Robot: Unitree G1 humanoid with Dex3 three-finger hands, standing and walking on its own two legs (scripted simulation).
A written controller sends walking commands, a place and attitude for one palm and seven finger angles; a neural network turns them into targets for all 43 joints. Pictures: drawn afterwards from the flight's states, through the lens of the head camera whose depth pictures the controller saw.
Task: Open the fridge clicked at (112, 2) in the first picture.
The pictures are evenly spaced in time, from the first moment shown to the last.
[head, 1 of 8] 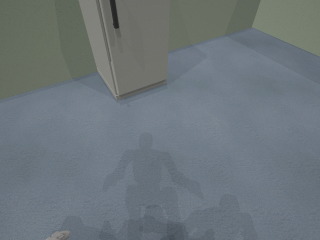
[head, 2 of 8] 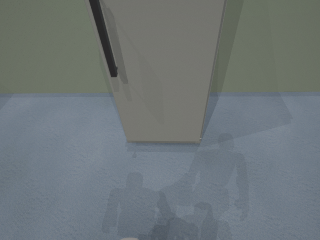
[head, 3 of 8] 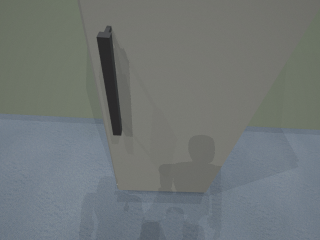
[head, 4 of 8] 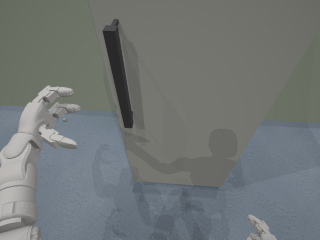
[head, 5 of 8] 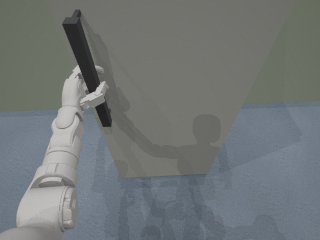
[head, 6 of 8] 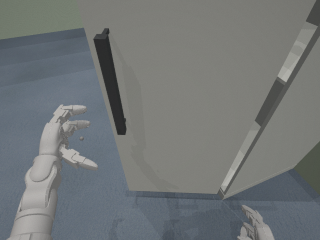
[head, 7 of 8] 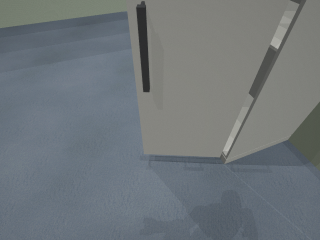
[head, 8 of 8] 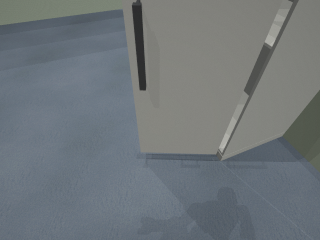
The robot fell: no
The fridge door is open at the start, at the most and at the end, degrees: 0 71 66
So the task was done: yes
